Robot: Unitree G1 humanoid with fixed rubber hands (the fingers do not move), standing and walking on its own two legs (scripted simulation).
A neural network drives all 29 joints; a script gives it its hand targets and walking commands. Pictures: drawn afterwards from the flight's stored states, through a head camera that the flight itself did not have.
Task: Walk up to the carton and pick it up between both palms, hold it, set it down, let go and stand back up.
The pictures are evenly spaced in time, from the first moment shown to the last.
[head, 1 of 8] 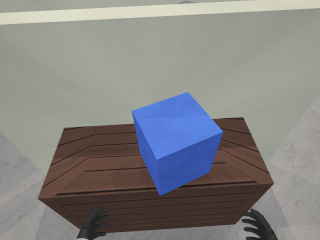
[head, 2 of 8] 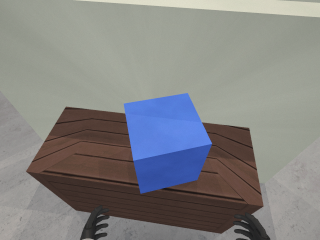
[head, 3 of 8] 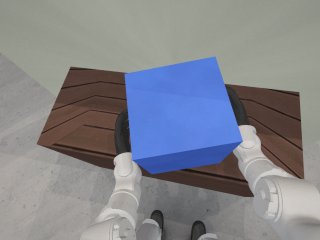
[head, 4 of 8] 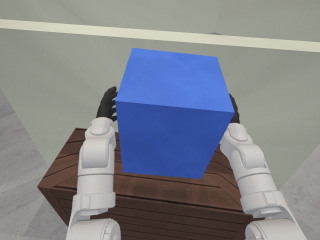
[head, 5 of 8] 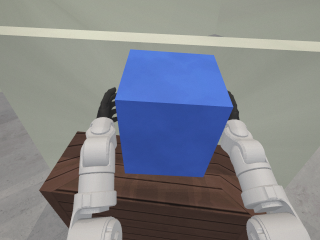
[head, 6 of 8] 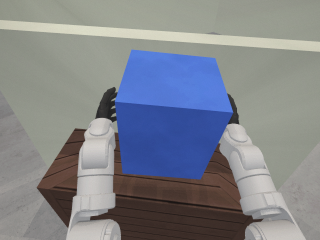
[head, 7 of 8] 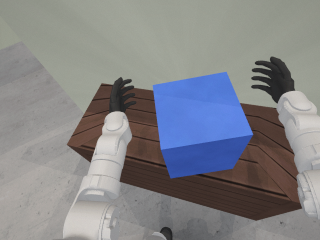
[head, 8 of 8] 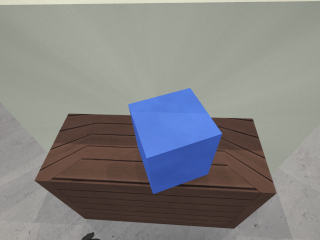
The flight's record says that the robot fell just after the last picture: no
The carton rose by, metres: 0.26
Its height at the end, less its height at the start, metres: +0.00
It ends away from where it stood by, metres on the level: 0.01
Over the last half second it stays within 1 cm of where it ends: yes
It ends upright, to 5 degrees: yes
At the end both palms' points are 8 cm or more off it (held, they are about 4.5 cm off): yes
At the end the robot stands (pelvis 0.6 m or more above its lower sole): yes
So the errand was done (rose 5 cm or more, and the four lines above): yes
